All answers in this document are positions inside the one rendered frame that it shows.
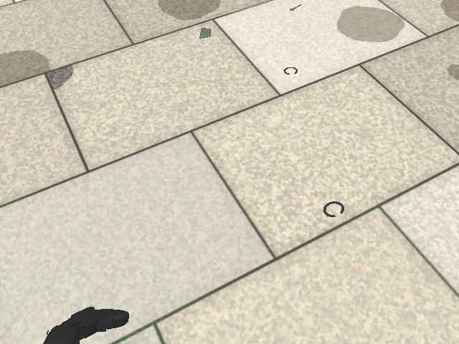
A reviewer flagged robot left hand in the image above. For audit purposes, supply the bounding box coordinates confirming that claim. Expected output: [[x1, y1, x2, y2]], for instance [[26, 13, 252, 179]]
[[43, 307, 129, 344]]

